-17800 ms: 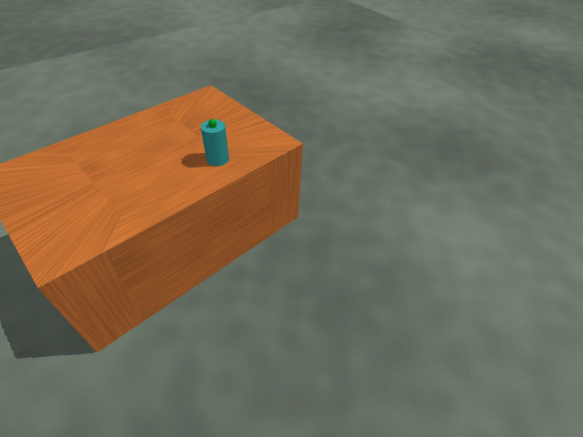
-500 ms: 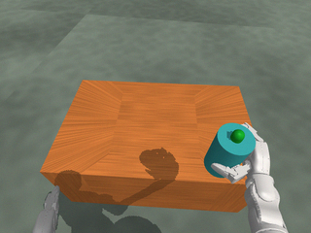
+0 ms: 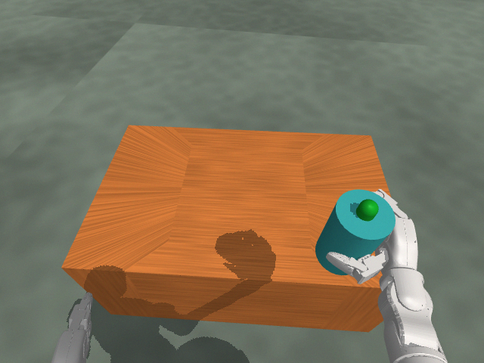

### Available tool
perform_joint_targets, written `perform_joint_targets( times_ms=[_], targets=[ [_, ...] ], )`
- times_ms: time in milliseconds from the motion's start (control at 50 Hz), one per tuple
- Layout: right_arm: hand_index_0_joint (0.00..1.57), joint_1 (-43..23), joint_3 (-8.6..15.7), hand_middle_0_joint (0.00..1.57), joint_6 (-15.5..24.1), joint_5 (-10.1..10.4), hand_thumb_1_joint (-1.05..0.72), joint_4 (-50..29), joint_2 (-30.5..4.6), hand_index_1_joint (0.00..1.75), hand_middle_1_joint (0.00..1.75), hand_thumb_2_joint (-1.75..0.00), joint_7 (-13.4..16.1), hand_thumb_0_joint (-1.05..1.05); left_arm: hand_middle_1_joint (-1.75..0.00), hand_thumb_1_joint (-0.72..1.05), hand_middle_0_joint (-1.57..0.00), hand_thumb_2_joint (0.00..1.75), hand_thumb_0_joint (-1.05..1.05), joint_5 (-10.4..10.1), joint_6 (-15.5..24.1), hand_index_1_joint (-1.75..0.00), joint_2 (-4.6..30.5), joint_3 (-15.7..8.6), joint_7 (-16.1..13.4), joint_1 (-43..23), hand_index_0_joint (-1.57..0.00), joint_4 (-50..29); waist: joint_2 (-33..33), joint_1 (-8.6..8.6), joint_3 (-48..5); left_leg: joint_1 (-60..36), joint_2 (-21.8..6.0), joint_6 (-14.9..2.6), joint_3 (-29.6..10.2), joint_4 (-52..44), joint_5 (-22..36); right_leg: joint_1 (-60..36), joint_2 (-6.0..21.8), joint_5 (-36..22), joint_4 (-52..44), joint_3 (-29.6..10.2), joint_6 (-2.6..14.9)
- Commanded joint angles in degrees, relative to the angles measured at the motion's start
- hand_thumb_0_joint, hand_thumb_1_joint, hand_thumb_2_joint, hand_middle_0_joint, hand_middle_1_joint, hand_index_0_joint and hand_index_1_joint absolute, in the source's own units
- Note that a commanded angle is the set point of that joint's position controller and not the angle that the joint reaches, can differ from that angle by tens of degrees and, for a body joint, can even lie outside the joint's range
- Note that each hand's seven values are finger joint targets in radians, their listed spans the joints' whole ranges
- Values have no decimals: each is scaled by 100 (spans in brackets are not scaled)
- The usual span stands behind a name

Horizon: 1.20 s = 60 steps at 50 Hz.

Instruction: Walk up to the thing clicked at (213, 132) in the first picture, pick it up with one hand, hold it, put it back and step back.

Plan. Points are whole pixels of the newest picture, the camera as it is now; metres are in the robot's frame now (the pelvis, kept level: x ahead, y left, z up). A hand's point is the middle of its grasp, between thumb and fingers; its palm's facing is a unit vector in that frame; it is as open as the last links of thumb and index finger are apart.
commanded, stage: crouch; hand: right
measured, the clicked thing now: (352, 231) +0.34 -0.15 +0.06
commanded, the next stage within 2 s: lower in 1.32 s
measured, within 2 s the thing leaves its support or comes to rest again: neither
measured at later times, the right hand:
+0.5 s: hand (330, 226) +0.42 -0.15 -0.05, palm faces +0.12 +0.99 -0.01, open 11.3 cm
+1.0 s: hand (319, 217) +0.48 -0.15 -0.11, palm faces +0.13 +0.99 -0.02, open 11.3 cm
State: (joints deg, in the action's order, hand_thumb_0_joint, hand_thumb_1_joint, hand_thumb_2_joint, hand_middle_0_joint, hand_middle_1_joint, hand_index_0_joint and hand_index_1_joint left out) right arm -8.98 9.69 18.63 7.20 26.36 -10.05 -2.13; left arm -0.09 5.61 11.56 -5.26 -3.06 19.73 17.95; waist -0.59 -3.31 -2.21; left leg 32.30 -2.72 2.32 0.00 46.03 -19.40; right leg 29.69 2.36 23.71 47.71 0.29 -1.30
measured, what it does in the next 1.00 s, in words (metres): lowers itself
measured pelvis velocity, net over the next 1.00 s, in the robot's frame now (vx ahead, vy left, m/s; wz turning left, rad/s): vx -0.01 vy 0.00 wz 0.03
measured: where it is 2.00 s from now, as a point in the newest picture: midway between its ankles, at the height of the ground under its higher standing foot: outside the picture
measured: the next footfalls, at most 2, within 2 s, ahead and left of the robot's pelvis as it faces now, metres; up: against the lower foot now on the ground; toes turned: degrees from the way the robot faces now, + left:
none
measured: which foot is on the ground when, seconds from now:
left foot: down 0.00-1.00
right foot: down 0.00-1.00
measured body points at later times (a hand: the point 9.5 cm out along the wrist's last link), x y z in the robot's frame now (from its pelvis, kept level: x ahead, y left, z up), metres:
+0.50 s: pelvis -0.02 +0.00 -0.05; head +0.09 -0.04 +0.38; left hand +0.14 +0.29 -0.03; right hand +0.41 -0.21 -0.05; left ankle +0.04 +0.15 -0.70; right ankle +0.01 -0.13 -0.70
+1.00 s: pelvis -0.01 +0.00 -0.10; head +0.15 -0.04 +0.32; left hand +0.14 +0.29 -0.05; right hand +0.47 -0.20 -0.11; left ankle +0.04 +0.15 -0.70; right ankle +0.01 -0.13 -0.70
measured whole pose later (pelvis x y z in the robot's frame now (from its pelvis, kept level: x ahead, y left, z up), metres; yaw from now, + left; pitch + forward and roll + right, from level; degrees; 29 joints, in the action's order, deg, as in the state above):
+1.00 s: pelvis -0.01 +0.00 -0.10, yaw +2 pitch +26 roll +3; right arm -40.8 26.4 32.8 -2.6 62.8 -22.4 1.6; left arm 6.0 4.1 15.8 -7.2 2.5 23.1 -9.1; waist -1.5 -16.3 -7.4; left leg 71.9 -0.9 2.2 0.8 73.6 -27.7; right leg 70.4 4.1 34.3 78.5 -2.5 -1.7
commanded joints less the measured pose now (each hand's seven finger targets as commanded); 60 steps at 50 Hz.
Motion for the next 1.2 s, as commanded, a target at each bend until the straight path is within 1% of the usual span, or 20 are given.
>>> perform_joint_targets(
  times_ms=[0,100,220,260,340,400,480,580,660,700,780,820,840,880,920,960,980,1020,1120,1180],
  targets=[
    [129,-2056,290,124,557,131,-8,-1257,-617,141,141,-128,73,0,-6,-51,-4,3,0,6,345,-4,810,-436,-65,-248,-5,-770,48,-52,-1307,-570,211,-135,185,-558,826,-250,-155,-827,-794,50,123],
    [126,-2589,322,121,832,37,-6,-812,-651,138,138,-126,90,0,-5,-52,-4,3,0,65,390,-4,755,-342,-50,-454,-5,-1149,-125,-162,-1525,-365,217,-131,156,-358,690,-56,-140,-644,-589,7,145],
    [125,-3251,748,120,1215,-116,-3,197,-1014,138,138,-126,106,0,-6,-51,-4,3,0,210,540,-4,1083,-735,-46,-219,-6,-1519,-153,-459,-2125,101,185,-98,9,141,991,384,-185,-834,104,24,185],
    [125,-3768,765,119,1414,-191,-4,223,-1119,137,137,-126,102,0,-6,-52,-5,3,0,285,563,-4,904,-517,24,35,-6,-1612,123,-473,-2412,345,197,-122,19,387,1124,371,-182,-1069,338,18,152],
    [124,-4372,962,119,1632,-315,-8,571,-1371,136,136,-125,175,0,-6,-52,-5,4,0,354,593,-5,978,-576,98,188,-6,-2268,240,-556,-2907,425,216,-129,-18,674,1085,757,-210,-927,665,9,145],
    [124,-4731,1151,120,1704,-444,-12,1043,-1680,135,135,-125,279,0,-6,-52,-5,3,0,401,549,-5,1372,-978,98,315,-6,-2513,371,-713,-3089,705,265,-141,23,847,1044,853,-180,-924,842,-26,132],
    [123,-4956,1075,118,1799,-535,-8,1550,-1425,134,134,-124,336,0,-6,-51,-5,3,0,441,512,-5,1196,-870,247,410,-6,-2661,769,-787,-2973,1412,323,-219,143,1113,563,1075,-103,-712,964,-131,60],
    [120,-5250,1273,115,1966,-689,-5,1846,-1747,132,132,-121,394,0,-6,-51,-5,3,0,515,433,-4,1014,-596,348,370,-6,-3042,856,-826,-3336,1558,352,-242,154,1417,497,1510,-79,-610,1298,-152,56],
    [122,-5561,1625,117,2021,-724,-7,1754,-2244,133,133,-121,443,0,-6,-50,-5,3,0,541,390,-4,1408,-849,350,417,-6,-3641,940,-974,-3952,1389,369,-230,156,1672,888,1588,-103,-988,1607,-137,60],
    [124,-5316,1778,119,2015,-744,-8,2019,-2360,135,135,-123,475,0,-6,-50,-4,3,0,563,279,-4,1243,-753,382,894,-6,-3260,1060,-987,-3770,1527,374,-255,143,1760,1031,1731,-89,-1193,1749,-128,67],
    [124,-5547,1814,119,2002,-796,-7,1919,-2419,135,135,-124,488,0,-6,-50,-4,3,0,566,215,-4,1664,-1146,365,663,-6,-3651,971,-1267,-3959,1682,408,-257,186,1868,1143,1739,-49,-1313,1933,-208,98],
    [123,-5702,1473,119,1960,-801,-9,2032,-1903,134,134,-123,430,0,-6,-50,-5,3,0,568,202,-4,1518,-1032,404,519,-6,-3719,1080,-1279,-3852,1869,415,-282,211,1930,1039,1844,-70,-1262,1932,-231,71],
    [122,-5704,1658,117,1954,-811,-5,2068,-2168,134,134,-122,436,0,-6,-50,-4,3,0,536,186,-4,1510,-1038,396,511,-6,-3625,1166,-1274,-3735,2080,422,-290,228,1944,888,1824,-40,-1190,1948,-265,69],
    [119,-5589,1451,114,1944,-855,-2,2377,-1897,130,130,-119,362,0,-6,-50,-4,3,0,545,173,-4,1235,-731,445,723,-6,-3557,1155,-1374,-3645,2247,426,-289,245,2025,909,1969,-40,-1207,2056,-294,64],
    [119,-5815,1639,114,2020,-908,1,1947,-2302,130,130,-119,361,0,-6,-50,-4,3,0,574,190,-4,1182,-602,461,520,-6,-3932,1414,-1241,-4280,2001,407,-287,198,2149,1248,1718,-26,-1632,2198,-265,51],
    [121,-5708,1845,116,1978,-867,-2,2210,-2504,132,132,-121,386,0,-6,-50,-4,3,0,580,112,-4,1387,-807,449,803,-6,-3706,1417,-1274,-4074,2086,421,-299,209,2207,1250,1867,-43,-1665,2227,-268,39],
    [122,-5502,1807,117,1944,-862,-1,2396,-2370,135,134,-123,364,0,-6,-50,-4,3,0,580,114,-4,1275,-678,479,789,-6,-3817,1412,-1275,-3961,2097,427,-295,216,2208,1271,1945,-44,-1675,2229,-262,46],
    [124,-5870,1818,119,1978,-895,-5,2224,-2516,137,136,-125,352,0,-6,-50,-4,3,0,583,97,-4,1371,-811,476,806,-6,-3798,1555,-1418,-4032,2278,428,-297,214,2258,1223,1906,-40,-1661,2296,-285,45],
    [126,-6033,2003,121,1979,-907,-2,2181,-2814,139,139,-127,378,0,-6,-50,-4,3,0,573,96,-4,1528,-962,474,681,-6,-3970,1415,-1437,-4139,2040,404,-275,118,2276,1199,2325,-67,-1237,2449,-234,117],
    [126,-5967,1842,121,1926,-950,-4,2483,-2582,138,138,-126,364,0,-6,-50,-4,3,0,564,63,-4,1510,-899,483,636,-6,-4149,1342,-1545,-3992,2213,426,-296,182,2302,975,2446,-73,-1022,2407,-284,106]
  ],
)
